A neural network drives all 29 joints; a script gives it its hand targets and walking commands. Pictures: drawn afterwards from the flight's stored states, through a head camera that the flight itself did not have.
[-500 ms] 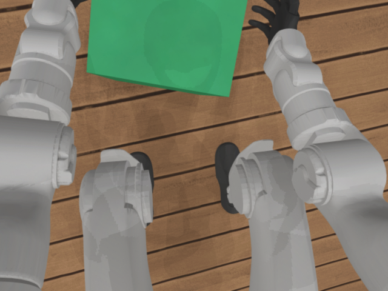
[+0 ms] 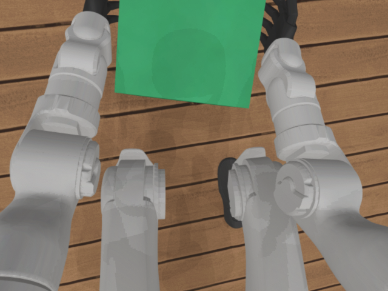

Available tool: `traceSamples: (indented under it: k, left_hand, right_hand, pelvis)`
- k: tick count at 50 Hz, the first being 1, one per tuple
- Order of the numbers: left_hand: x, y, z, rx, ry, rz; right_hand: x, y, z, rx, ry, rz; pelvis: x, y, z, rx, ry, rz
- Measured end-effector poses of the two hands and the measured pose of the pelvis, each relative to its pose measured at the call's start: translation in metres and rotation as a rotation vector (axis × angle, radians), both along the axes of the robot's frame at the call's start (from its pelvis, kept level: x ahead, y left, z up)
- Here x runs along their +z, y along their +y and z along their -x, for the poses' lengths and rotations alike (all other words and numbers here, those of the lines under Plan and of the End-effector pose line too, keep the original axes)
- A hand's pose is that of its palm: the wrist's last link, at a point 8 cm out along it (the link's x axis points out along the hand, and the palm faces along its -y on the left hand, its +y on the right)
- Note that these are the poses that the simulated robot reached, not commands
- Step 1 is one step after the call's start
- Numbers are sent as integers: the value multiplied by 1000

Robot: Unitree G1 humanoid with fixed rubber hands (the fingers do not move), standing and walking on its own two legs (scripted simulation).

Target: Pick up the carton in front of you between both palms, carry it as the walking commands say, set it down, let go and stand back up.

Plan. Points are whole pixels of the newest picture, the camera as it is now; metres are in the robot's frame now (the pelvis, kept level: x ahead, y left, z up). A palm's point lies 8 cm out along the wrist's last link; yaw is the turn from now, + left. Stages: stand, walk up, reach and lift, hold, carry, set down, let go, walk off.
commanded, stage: reach and lift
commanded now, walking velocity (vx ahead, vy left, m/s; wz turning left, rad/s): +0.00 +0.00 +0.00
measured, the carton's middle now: (187, 50) +0.51 +0.03 -0.22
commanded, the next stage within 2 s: none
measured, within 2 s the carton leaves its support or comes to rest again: neither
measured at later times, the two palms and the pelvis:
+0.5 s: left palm out of the picture +0.48 +0.19 +0.05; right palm (368, 19) +0.48 -0.11 +0.06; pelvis +0.01 -0.01 +0.12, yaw +4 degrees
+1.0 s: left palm out of the picture +0.44 +0.18 +0.20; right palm out of the picture +0.45 -0.12 +0.22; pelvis +0.05 -0.01 +0.25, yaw +6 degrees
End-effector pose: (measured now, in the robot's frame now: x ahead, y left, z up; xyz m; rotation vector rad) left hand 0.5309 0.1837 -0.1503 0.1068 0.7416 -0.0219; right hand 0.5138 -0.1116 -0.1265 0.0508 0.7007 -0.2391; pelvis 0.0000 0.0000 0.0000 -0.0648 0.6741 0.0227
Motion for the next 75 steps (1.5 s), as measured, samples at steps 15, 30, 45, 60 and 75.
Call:
traceSamples:
  k: [15, 30, 45, 60, 75]
  left_hand:
    - [140, 10, 34, 97, -26, 20]
    - [224, 4, 57, 151, -51, 33]
    - [319, 0, 84, 201, -44, 53]
    - [416, -6, 113, 240, -43, 53]
    - [506, -12, 139, 284, -53, 46]
  right_hand:
    - [122, 9, 31, 18, -35, -28]
    - [210, 2, 39, 56, -58, -22]
    - [307, -2, 57, 80, -53, -29]
    - [405, -7, 74, 115, -50, -20]
    - [493, -12, 87, 172, -57, -4]
  pelvis:
    - [68, -8, 3, 57, 31, 0]
    - [139, -14, -12, 54, 47, -29]
    - [219, -12, -39, 66, -76, -43]
    - [308, -10, -72, 75, -235, -63]
    - [378, -11, -102, 78, -458, -86]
